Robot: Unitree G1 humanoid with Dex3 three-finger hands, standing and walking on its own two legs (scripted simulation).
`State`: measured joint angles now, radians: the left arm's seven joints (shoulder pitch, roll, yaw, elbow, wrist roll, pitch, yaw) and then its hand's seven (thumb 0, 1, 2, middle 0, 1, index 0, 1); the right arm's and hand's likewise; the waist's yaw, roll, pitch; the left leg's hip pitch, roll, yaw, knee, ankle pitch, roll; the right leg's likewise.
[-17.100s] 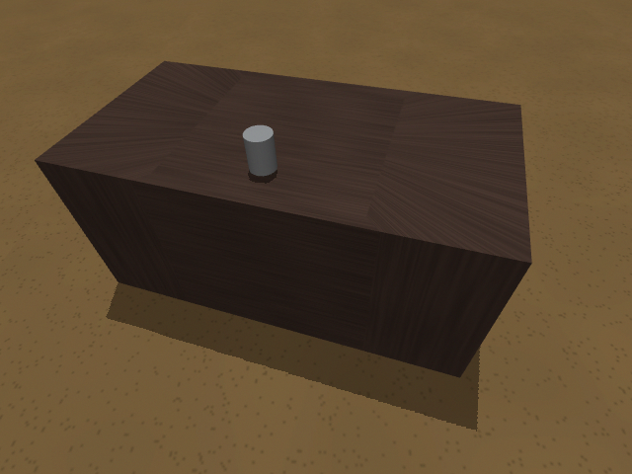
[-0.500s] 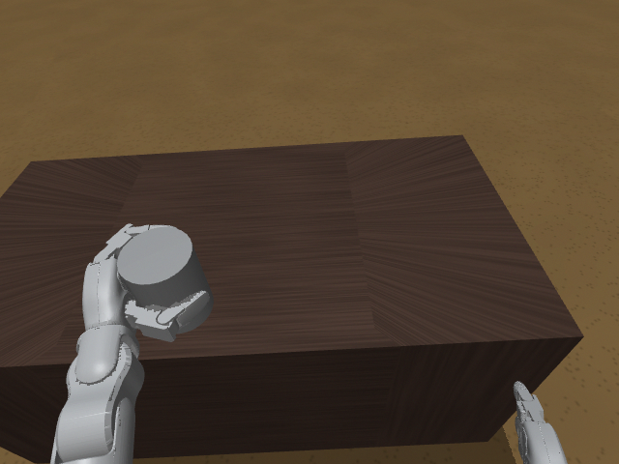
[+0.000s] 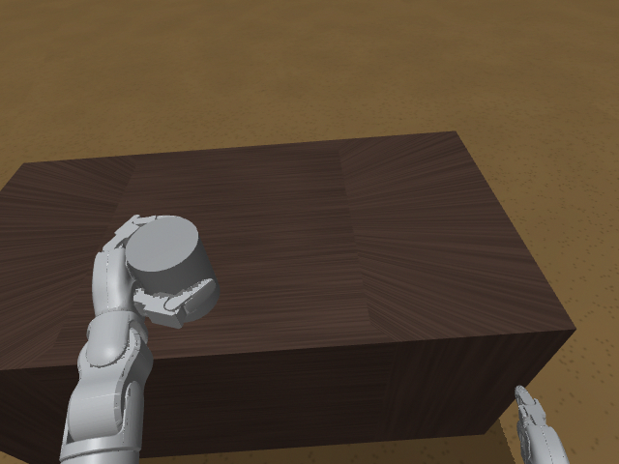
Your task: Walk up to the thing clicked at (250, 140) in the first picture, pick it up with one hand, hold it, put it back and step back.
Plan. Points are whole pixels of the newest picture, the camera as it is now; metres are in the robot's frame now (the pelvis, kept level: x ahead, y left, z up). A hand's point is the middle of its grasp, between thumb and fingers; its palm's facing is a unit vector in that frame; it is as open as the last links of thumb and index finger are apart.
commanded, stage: hold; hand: left
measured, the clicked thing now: (177, 271) +0.33 +0.17 +0.13
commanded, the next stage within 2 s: crouch in 0.24 s
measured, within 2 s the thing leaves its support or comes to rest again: neither
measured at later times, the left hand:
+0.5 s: hand (173, 262) +0.34 +0.17 +0.14, palm faces +0.20 -0.98 +0.03, open 10.8 cm
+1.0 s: hand (184, 260) +0.42 +0.21 +0.04, palm faces +0.24 -0.97 -0.01, open 10.8 cm
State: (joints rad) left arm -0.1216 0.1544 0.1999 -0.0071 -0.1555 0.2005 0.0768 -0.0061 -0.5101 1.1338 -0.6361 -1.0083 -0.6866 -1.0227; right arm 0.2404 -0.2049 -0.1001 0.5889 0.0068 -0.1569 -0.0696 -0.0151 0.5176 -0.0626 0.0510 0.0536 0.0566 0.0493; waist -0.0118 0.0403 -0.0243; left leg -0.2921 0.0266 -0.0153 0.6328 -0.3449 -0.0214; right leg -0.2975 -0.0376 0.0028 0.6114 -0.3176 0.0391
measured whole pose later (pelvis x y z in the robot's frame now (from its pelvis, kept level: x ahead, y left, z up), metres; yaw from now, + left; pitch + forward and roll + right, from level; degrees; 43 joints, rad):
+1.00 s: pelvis -0.02 +0.01 -0.02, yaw -1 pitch +10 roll -1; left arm -0.58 0.33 0.31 0.81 -0.12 -0.21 0.04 -0.01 -0.51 1.14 -0.62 -1.03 -0.67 -1.04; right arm 0.24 -0.23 -0.07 0.43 -0.03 -0.15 -0.06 -0.01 0.55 -0.06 0.05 0.05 0.06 0.05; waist -0.10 -0.02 -0.04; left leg -0.62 0.03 -0.02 0.84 -0.39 -0.02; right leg -0.62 -0.03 0.01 0.80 -0.35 0.04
